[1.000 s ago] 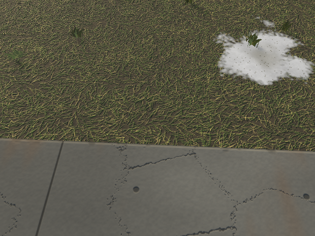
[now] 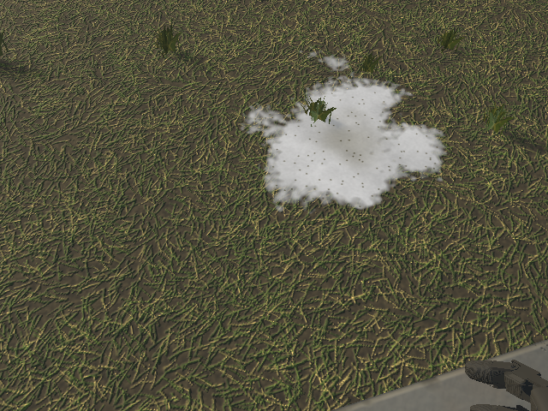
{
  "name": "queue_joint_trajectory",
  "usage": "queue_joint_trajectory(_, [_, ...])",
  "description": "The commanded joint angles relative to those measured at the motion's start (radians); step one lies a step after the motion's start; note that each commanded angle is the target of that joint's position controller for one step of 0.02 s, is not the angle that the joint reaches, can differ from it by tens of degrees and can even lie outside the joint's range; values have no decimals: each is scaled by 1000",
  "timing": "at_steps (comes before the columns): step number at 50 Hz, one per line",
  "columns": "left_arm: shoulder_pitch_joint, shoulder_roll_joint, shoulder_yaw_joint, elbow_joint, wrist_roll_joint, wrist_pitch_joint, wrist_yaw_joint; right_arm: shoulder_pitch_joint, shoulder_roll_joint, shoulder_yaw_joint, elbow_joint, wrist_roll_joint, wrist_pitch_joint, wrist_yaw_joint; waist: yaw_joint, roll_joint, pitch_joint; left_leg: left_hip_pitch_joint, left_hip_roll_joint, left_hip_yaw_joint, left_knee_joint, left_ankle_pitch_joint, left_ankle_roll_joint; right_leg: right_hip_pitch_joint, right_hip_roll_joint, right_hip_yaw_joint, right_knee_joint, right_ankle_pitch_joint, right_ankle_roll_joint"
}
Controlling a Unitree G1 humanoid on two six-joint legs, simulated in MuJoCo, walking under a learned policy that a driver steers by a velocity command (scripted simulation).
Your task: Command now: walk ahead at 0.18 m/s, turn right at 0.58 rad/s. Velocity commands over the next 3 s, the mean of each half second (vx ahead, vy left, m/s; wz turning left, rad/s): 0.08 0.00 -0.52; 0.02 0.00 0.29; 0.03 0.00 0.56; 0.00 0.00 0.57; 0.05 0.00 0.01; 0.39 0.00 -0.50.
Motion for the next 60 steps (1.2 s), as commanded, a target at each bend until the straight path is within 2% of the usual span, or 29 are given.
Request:
queue_joint_trajectory(1, [44, 157, 40, -81, -11, 28, 6, 121, -96, -22, -43, 3, 45, -15, -82, 99, -214, 473, 376, -345, -141, 203, 224, -358, -120, -63, 299, 32, 68])
queue_joint_trajectory(3, [37, 118, 41, -96, -3, 58, 15, 56, -117, -26, -35, -16, 55, -15, -41, 141, -111, 236, 299, -206, -219, 130, 204, -249, -157, -101, 226, 101, 69])
queue_joint_trajectory(5, [40, 74, 34, -112, -2, 62, 17, 42, -132, -35, -25, -21, 50, -14, -34, 158, -103, 196, 278, -123, -256, 166, 218, -203, -159, -135, 136, 147, 65])
queue_joint_trajectory(9, [-46, 69, 26, -161, 5, 58, 5, 45, -165, -50, -16, -4, 60, -25, -54, 129, -165, 271, 329, -66, -265, 198, 247, -170, -194, -143, -57, 258, 52])
queue_joint_trajectory(14, [-112, 94, 27, -195, 7, 69, -26, 51, -207, -62, -9, 15, 90, -15, -73, 158, -136, 283, 347, -3, -263, 59, 220, -70, -176, -201, -259, 281, 18])
queue_joint_trajectory(16, [-118, 99, 31, -202, 9, 72, -37, 61, -218, -65, -2, 29, 99, -9, -66, 158, -131, 311, 355, 13, -220, 37, 193, -24, -160, -224, -379, 293, -7])
queue_joint_trajectory(18, [-68, 108, 43, -184, 17, 71, -38, 84, -202, -62, 16, 42, 108, -10, -43, 139, -139, 269, 319, 64, -111, -24, 118, 113, -120, -241, -552, 399, -54])
queue_joint_trajectory(19, [-29, 164, 62, -183, 23, 70, -28, 122, -161, -53, 31, 36, 111, -5, -38, 29, -128, 157, 257, 130, 42, -128, 33, 224, -187, -108, -661, 543, -107])
queue_joint_trajectory(20, [-36, 268, 76, -210, 29, 68, -8, 129, -90, -25, -7, -14, 105, 8, -89, -280, -127, -132, 106, 208, 364, -524, -67, 371, -444, 240, -677, 887, -233])
queue_joint_trajectory(21, [-32, 249, 64, -223, 59, 48, -17, 53, -135, -40, -26, -4, 101, -4, -16, -217, -153, -202, 59, 57, 550, -584, -72, 264, -520, 289, -718, 851, -353])
queue_joint_trajectory(22, [-68, 205, 48, -219, 66, 27, -24, 42, -165, -50, -16, 22, 106, -11, -28, -126, -141, -186, 81, 11, 621, -515, -62, 227, -462, 191, -725, 810, -321])
queue_joint_trajectory(23, [-133, 164, 35, -213, 52, 12, -25, 93, -159, -52, 10, 29, 112, -16, -66, -98, -138, -160, 92, -6, 621, -443, -56, 205, -406, 104, -715, 773, -263])
queue_joint_trajectory(25, [-209, 71, -3, -195, 40, 0, -22, 168, -141, -51, 69, 13, 127, -23, -104, -95, -148, -55, 100, -12, 609, -321, -74, 150, -342, -21, -709, 781, -205])
queue_joint_trajectory(27, [-219, 35, -19, -168, 56, -8, -19, 194, -129, -47, 87, 24, 131, -19, -112, -103, -135, 25, 93, -21, 537, -265, -87, 120, -320, -81, -719, 767, -198])
queue_joint_trajectory(30, [-223, 78, -6, -144, 57, -8, -8, 126, -121, -31, 53, 23, 133, -17, -73, -113, -100, 67, 91, -17, 332, -273, -87, 153, -341, -81, -711, 695, -206])
queue_joint_trajectory(32, [-202, 123, 11, -128, 47, 4, -1, 118, -148, -35, 30, 27, 137, -16, -49, -119, -94, 57, 83, 10, 314, -340, -85, 186, -385, -38, -699, 693, -239])
queue_joint_trajectory(34, [-195, 137, 21, -119, 38, 14, 2, 130, -156, -37, 18, 34, 141, -15, -38, -112, -82, 27, 81, 22, 320, -383, -80, 214, -422, -2, -688, 723, -258])
queue_joint_trajectory(38, [-225, 135, 31, -115, 29, 25, 8, 173, -127, -35, 10, 36, 147, -7, -53, -91, -100, 50, 73, 50, 286, -403, -56, 245, -447, -12, -643, 848, -257])
queue_joint_trajectory(41, [-272, 136, 38, -111, 10, 35, 15, 240, -114, -37, 19, 37, 147, 6, -100, -97, -125, 180, 39, 101, 76, -241, -9, 209, -414, -91, -574, 813, -196])
queue_joint_trajectory(42, [-253, 129, 40, -96, 0, 38, 17, 261, -128, -41, 18, 31, 145, 7, -113, -72, -121, 248, 37, 71, -56, -90, 26, 165, -375, -136, -517, 693, -135])
queue_joint_trajectory(43, [-234, 92, 36, -98, 16, 37, 15, 274, -220, -65, 6, 20, 143, -4, -86, 120, -125, 376, 176, -166, -140, 172, 95, -1, -278, -245, -308, 468, -35])
queue_joint_trajectory(44, [-327, 53, 20, -165, 48, 27, 14, 288, -324, -88, -7, 9, 135, -7, -104, 347, -94, 469, 400, -488, -153, 529, 290, -294, -93, -277, -103, -11, 56])
queue_joint_trajectory(45, [-385, 77, 27, -176, 44, 18, 13, 321, -288, -77, -21, -21, 116, -1, -160, 231, -156, 482, 433, -528, -174, 493, 380, -346, -87, -130, 80, -126, 61])
queue_joint_trajectory(46, [-365, 103, 39, -158, 21, 20, 10, 276, -264, -69, -28, -20, 100, 0, -123, 153, -131, 477, 384, -437, -161, 436, 336, -370, -110, -97, 152, -53, 54])
queue_joint_trajectory(47, [-335, 105, 44, -134, 17, 25, 14, 216, -249, -68, -42, 4, 94, -8, -94, 96, -109, 463, 323, -362, -146, 385, 275, -379, -123, -93, 149, 33, 56])
queue_joint_trajectory(48, [-318, 116, 48, -122, 24, 30, 22, 183, -218, -57, -53, 26, 96, -15, -83, 89, -98, 455, 295, -329, -145, 371, 239, -381, -134, -86, 124, 95, 64])
queue_joint_trajectory(50, [-289, 106, 48, -118, 25, 22, 12, 237, -194, -50, -45, 41, 105, -29, -81, 116, -127, 454, 238, -325, -201, 65, 222, -345, -131, -101, 78, 214, 72])
queue_joint_trajectory(53, [-330, 95, 44, -130, 17, 7, 10, 249, -207, -53, -61, 25, 106, -43, -93, 135, -65, 448, 213, -334, -224, 21, 211, -351, -119, -93, -80, 286, 81])
queue_joint_trajectory(60, [-329, 101, 37, -137, 14, -20, -5, 238, -261, -75, -102, 29, 128, -38, -107, 173, -72, 338, 191, -394, -156, 94, 219, -172, -84, -84, -333, 271, 93])
Next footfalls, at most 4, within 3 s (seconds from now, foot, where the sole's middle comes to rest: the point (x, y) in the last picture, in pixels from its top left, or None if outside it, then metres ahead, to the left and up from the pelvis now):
0.38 right None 0.08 -0.14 -0.76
0.84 left None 0.08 0.08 -0.76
1.36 right None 0.16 -0.13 -0.76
1.74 left None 0.06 0.12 -0.76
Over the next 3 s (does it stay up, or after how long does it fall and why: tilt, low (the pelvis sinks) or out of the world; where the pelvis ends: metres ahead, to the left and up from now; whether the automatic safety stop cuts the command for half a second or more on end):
stays up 0.30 0.03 -0.02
